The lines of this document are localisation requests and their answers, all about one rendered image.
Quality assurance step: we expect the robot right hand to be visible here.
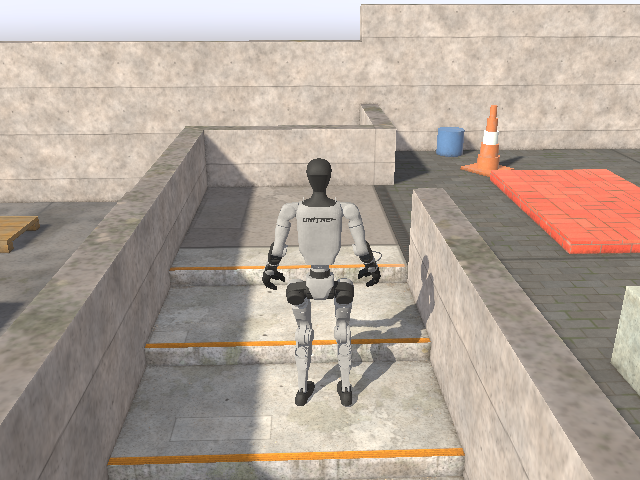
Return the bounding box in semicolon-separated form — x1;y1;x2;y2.
358;267;381;287

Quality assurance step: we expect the left robot upper arm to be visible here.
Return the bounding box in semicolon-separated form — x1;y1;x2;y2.
271;202;299;257

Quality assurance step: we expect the robot left hand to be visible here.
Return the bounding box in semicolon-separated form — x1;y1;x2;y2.
262;271;285;290

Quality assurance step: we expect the humanoid robot torso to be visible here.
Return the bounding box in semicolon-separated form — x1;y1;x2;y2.
296;197;343;300

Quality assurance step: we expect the robot right shin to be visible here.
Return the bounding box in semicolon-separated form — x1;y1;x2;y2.
336;325;352;392

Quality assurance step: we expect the robot left forearm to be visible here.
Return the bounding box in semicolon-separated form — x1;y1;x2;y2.
264;242;282;276

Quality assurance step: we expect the robot right forearm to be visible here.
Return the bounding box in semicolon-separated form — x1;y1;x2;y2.
359;241;378;273

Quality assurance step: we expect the right robot upper arm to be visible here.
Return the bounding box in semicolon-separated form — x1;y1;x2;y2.
340;202;369;257

